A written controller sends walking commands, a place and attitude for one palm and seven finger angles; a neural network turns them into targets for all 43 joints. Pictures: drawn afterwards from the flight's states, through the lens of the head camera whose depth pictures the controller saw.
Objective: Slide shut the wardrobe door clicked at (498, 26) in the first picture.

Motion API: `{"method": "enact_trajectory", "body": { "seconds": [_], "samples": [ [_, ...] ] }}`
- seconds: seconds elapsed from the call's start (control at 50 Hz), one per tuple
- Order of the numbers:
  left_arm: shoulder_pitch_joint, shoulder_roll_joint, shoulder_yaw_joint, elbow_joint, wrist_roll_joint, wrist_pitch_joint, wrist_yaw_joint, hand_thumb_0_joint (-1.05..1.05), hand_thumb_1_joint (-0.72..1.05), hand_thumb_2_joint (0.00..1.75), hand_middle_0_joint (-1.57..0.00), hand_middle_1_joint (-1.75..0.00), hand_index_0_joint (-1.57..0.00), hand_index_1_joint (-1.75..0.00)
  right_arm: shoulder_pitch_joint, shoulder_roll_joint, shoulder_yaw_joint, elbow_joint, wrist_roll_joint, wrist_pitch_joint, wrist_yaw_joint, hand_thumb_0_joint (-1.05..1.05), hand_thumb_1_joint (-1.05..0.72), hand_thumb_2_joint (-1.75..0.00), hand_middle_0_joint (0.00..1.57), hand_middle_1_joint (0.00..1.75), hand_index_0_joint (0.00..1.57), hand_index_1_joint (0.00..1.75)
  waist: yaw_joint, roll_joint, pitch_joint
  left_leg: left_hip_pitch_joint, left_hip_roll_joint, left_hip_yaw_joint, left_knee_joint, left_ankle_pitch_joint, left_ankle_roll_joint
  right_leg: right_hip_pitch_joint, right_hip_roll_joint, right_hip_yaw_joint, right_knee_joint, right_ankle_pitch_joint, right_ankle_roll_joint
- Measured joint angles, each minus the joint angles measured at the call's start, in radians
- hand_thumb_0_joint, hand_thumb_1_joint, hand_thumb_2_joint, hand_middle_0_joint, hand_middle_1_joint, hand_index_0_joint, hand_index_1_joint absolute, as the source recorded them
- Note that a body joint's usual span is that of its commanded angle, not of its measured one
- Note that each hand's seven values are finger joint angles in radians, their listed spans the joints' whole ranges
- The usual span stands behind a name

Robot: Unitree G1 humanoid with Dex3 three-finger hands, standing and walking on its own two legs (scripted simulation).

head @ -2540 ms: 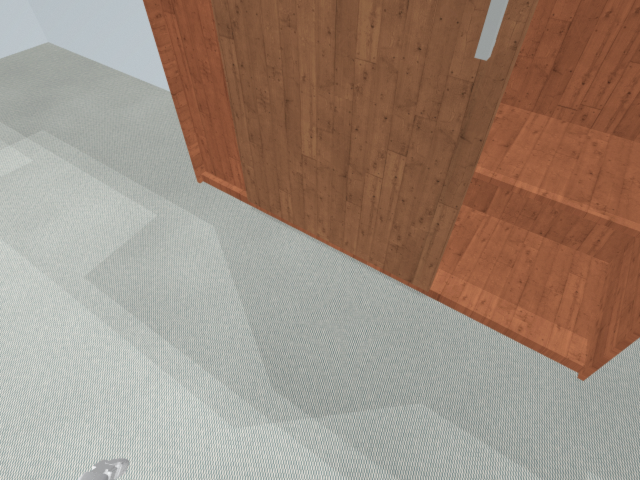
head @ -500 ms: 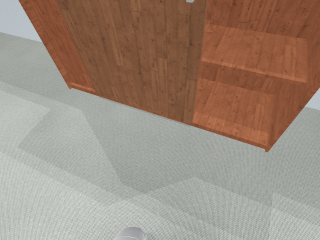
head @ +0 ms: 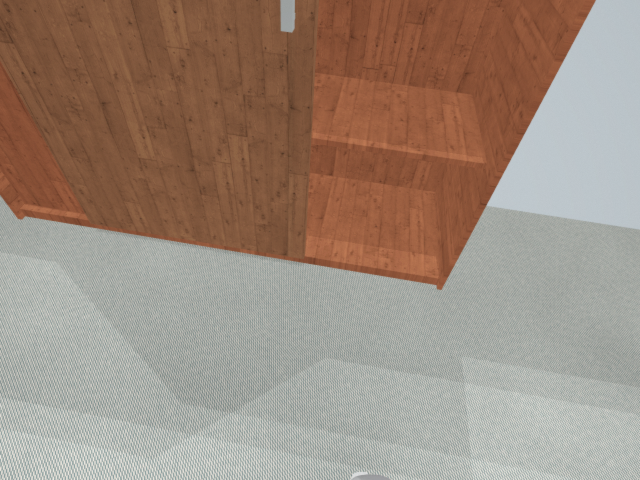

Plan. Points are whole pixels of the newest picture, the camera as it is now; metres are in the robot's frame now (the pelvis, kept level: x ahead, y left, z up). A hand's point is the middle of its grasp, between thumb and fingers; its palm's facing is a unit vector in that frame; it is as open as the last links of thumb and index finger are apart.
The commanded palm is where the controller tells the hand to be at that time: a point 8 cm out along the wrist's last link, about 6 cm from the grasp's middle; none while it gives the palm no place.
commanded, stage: take the last steps up to it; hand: left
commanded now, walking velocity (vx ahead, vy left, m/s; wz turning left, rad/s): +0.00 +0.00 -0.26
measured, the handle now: out of the picture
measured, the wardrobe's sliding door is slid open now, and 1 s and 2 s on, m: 0.54 0.54 0.54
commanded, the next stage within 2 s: come to a stop and stand still in 1.40 s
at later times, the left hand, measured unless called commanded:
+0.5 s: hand out of the picture +0.03 +0.19 -0.17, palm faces +0.00 -0.98 -0.20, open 7.3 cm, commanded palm none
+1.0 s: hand (191, 365) +0.31 +0.23 -0.16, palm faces -0.06 -0.97 -0.22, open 7.3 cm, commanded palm none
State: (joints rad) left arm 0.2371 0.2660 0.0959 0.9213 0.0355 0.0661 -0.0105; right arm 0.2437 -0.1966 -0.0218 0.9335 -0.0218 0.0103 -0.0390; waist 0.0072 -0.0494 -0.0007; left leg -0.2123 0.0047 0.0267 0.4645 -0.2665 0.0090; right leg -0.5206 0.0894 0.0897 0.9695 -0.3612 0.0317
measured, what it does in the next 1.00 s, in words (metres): walks ahead: right foot, then left foot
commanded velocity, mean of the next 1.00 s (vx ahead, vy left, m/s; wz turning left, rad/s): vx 0.28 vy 0.05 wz -0.01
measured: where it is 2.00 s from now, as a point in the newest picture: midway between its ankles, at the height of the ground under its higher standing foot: (304, 397)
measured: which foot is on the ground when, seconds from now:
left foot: down 0.00-0.22, up 0.24-0.58, down 0.60-1.00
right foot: up 0.00-0.20, down 0.22-0.60, up 0.62-1.00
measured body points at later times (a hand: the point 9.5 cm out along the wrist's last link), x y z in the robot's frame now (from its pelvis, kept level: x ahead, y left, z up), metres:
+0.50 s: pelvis +0.05 +0.01 +0.00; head +0.05 +0.01 +0.45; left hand +0.03 +0.24 -0.15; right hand +0.03 -0.24 -0.15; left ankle +0.13 +0.14 -0.70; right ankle -0.02 -0.12 -0.74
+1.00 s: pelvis +0.23 +0.05 +0.00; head +0.23 +0.03 +0.45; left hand +0.32 +0.28 -0.14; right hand +0.16 -0.14 -0.17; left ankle +0.17 +0.15 -0.74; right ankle +0.30 -0.06 -0.72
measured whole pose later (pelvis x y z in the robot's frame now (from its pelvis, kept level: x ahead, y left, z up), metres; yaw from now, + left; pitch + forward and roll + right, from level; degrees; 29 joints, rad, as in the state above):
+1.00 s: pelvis +0.23 +0.05 +0.00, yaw -5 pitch +0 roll +3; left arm 0.20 0.16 0.07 1.01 0.04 0.00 -0.01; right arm 0.39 -0.10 -0.03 1.12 -0.03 -0.05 -0.01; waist -0.03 0.00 0.02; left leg -0.06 -0.01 0.19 0.38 -0.31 0.02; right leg -0.45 -0.10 -0.10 0.69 -0.26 0.01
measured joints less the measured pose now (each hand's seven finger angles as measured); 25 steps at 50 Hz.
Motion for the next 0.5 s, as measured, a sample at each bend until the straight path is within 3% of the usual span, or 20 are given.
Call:
{"method": "enact_trajectory", "body": {
  "seconds": [0.06,0.18,0.22,0.28,0.36,0.5],
  "samples": [
    [-0.002,-0.002,-0.005,-0.001,-0.003,-0.002,-0.004,0.01,0.90,0.90,-0.20,-0.30,-0.19,-0.30,0.019,0.007,0.004,0.021,-0.004,0.000,0.001,0.01,-0.90,-0.90,0.20,0.30,0.20,0.30,-0.001,0.012,0.008,0.013,0.014,0.025,-0.011,0.003,0.003,0.019,-0.049,-0.045,0.036,-0.015,0.011],
    [-0.013,-0.039,-0.037,0.021,-0.007,-0.013,-0.007,0.01,0.91,0.90,-0.20,-0.30,-0.19,-0.30,0.053,0.009,0.002,0.057,-0.007,-0.010,0.011,0.01,-0.90,-0.90,0.20,0.30,0.20,0.30,-0.031,0.057,0.031,0.002,0.050,0.063,0.052,-0.038,-0.011,0.214,-0.096,-0.112,-0.304,-0.034,-0.005],
    [-0.011,-0.054,-0.047,0.030,-0.005,-0.035,-0.007,0.01,0.91,0.90,-0.20,-0.30,-0.19,-0.30,0.082,0.006,0.001,0.076,-0.001,-0.011,0.017,0.00,-0.90,-0.90,0.20,0.30,0.20,0.30,-0.033,0.066,0.023,-0.025,0.058,0.069,0.122,-0.079,-0.020,0.285,-0.096,-0.117,-0.435,0.030,-0.030],
    [0.000,-0.098,-0.063,0.050,-0.008,-0.069,0.001,0.01,0.91,0.90,-0.20,-0.30,-0.19,-0.30,0.108,-0.009,-0.006,0.124,-0.003,0.012,0.029,0.01,-0.90,-0.90,0.20,0.30,0.20,0.30,-0.030,0.099,0.016,-0.106,0.060,0.039,0.329,-0.208,-0.021,0.306,-0.082,-0.133,-0.434,0.048,-0.053],
    [0.064,-0.115,-0.058,0.079,-0.007,-0.094,0.020,0.01,0.93,0.90,-0.20,-0.30,-0.20,-0.30,0.122,-0.012,-0.021,0.147,-0.009,0.018,0.049,0.01,-0.91,-0.90,0.20,0.30,0.20,0.30,-0.021,0.080,-0.004,-0.221,0.061,0.054,0.491,-0.113,-0.031,0.380,-0.101,-0.129,-0.532,0.074,-0.049],
    [0.157,-0.105,-0.055,0.159,-0.001,-0.106,0.019,0.01,0.92,0.90,-0.20,-0.30,-0.20,-0.30,0.092,-0.004,-0.037,0.115,-0.003,0.008,0.069,0.01,-0.91,-0.90,0.19,0.30,0.19,0.30,-0.006,0.050,-0.001,-0.283,0.093,0.065,0.361,0.011,-0.040,0.472,-0.133,-0.138,-0.621,0.070,-0.013]
  ]
}}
